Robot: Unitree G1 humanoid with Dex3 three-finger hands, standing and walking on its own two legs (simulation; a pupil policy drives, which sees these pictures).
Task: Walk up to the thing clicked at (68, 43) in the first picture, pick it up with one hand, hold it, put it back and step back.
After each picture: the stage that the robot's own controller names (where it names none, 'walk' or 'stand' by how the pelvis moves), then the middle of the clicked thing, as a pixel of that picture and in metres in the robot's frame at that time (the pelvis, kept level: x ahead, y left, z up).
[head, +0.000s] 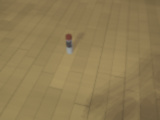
stand; (69, 44) +1.37 +0.17 -0.66
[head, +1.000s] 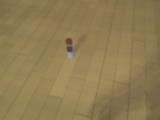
walk; (69, 48) +1.24 +0.26 -0.65
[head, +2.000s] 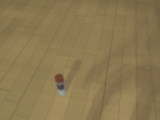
walk; (60, 85) +0.74 +0.25 -0.64
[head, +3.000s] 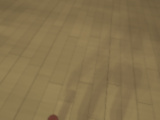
stand; out of the picture +0.45 +0.18 -0.63
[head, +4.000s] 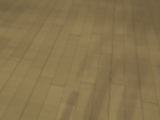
stand; out of the picture +0.40 +0.20 -0.66
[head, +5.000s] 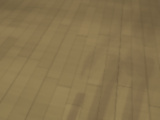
stand; out of the picture +0.38 +0.17 -0.66
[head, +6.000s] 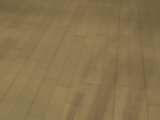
stand; out of the picture +0.41 +0.18 -0.66
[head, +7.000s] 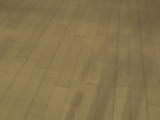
stand; out of the picture +0.40 +0.18 -0.66
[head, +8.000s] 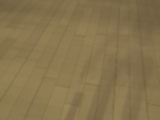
stand; out of the picture +0.39 +0.18 -0.66
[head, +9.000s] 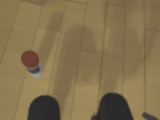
go down; (33, 66) +0.46 +0.21 -0.35
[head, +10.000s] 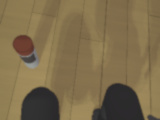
go down; (28, 54) +0.48 +0.22 -0.27
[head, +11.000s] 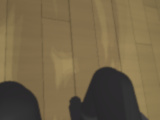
close in; out of the picture +0.47 +0.26 -0.17
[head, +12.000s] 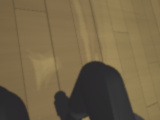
close; out of the picture +0.46 +0.28 -0.16
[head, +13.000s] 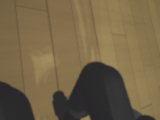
lift; out of the picture +0.44 +0.28 -0.17
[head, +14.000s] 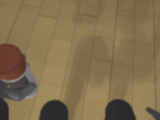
lift; (19, 77) +0.34 +0.21 +0.00
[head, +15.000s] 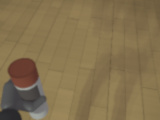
hold; (32, 92) +0.31 +0.18 +0.02
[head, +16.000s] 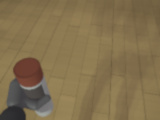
hold; (37, 91) +0.32 +0.17 +0.03
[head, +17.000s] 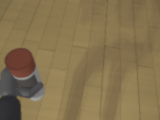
crouch; (29, 79) +0.37 +0.18 -0.02
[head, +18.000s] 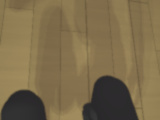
lower; out of the picture +0.51 +0.25 -0.04
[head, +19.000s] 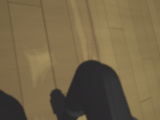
lower; out of the picture +0.47 +0.29 -0.17
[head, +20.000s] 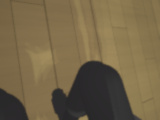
lower; out of the picture +0.47 +0.30 -0.17
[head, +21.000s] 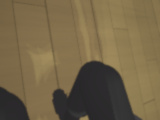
lower; out of the picture +0.46 +0.30 -0.17
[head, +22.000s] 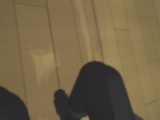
lower; out of the picture +0.46 +0.29 -0.17
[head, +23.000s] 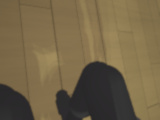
open; out of the picture +0.46 +0.27 -0.17
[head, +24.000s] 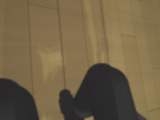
stand; out of the picture +0.45 +0.27 -0.18
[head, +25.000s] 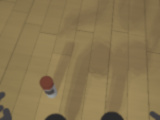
walk; (49, 88) +0.44 +0.19 -0.46
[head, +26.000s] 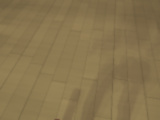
stand; out of the picture +0.40 +0.17 -0.60
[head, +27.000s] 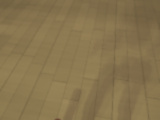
stand; out of the picture +0.40 +0.17 -0.60
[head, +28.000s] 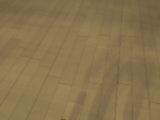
stand; out of the picture +0.42 +0.16 -0.65
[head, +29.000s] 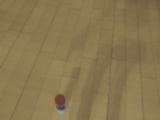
walk; (60, 104) +0.47 +0.12 -0.64
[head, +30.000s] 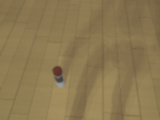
walk; (59, 77) +0.67 +0.22 -0.62
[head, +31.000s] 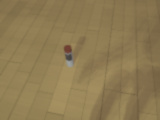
stand; (69, 56) +1.00 +0.19 -0.63
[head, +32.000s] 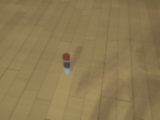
stand; (67, 64) +1.02 +0.18 -0.65
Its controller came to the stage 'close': yes
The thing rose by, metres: 0.68
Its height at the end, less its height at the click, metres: +0.00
